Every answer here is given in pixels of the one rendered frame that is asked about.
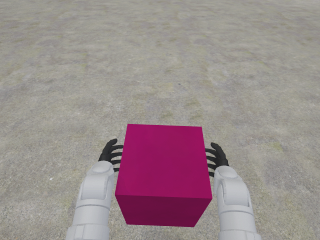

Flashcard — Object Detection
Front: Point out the right robot hand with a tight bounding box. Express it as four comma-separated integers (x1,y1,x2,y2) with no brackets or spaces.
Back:
205,142,229,177

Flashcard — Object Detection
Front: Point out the left robot hand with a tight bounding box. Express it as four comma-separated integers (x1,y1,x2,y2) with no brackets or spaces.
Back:
98,138,124,172

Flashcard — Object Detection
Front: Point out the robot left forearm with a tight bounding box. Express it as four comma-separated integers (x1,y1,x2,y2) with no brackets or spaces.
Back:
65,160,114,240

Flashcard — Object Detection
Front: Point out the carton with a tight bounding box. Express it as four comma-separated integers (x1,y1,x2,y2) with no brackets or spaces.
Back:
114,124,213,227

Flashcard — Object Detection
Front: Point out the robot right forearm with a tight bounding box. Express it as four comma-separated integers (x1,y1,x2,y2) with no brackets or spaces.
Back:
213,165,262,240

